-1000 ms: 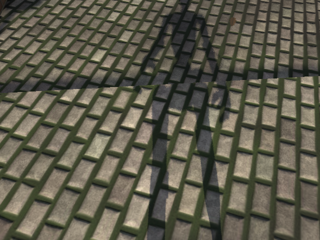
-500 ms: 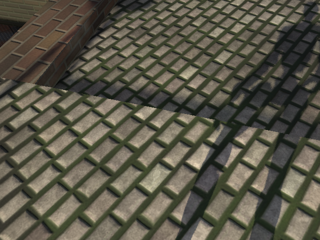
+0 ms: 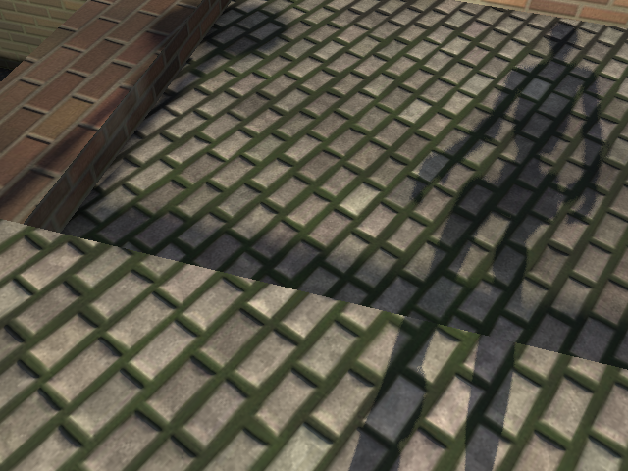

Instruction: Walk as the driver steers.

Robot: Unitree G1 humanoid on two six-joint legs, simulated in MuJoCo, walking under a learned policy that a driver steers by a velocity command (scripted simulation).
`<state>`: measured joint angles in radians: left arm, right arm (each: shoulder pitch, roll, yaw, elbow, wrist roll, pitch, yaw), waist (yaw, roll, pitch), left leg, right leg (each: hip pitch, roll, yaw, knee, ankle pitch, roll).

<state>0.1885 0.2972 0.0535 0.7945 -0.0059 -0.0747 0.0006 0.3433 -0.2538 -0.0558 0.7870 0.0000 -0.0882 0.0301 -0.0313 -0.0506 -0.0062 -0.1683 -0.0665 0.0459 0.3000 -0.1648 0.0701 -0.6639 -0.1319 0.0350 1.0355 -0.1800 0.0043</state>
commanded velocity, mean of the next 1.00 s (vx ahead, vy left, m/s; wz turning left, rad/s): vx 0.50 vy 0.00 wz -0.10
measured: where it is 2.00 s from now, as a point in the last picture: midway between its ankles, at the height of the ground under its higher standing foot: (389, 297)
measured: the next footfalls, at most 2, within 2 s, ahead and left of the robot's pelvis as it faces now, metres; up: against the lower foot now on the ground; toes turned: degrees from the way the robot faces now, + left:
right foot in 0.30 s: +0.34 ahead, -0.16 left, +0.00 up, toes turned -2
left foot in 0.82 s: +0.63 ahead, +0.07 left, +0.00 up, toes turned -2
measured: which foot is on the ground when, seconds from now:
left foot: down 0.00-0.32, up 0.34-0.80, down 0.82-1.00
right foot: up 0.00-0.28, down 0.30-0.84, up 0.86-1.00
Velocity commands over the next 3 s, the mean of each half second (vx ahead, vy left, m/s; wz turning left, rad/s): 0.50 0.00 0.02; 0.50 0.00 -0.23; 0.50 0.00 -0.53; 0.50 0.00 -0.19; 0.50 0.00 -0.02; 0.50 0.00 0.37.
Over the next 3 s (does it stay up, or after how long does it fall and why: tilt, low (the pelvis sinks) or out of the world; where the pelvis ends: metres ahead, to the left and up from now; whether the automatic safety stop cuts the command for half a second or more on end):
stays up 1.55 -0.52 -0.17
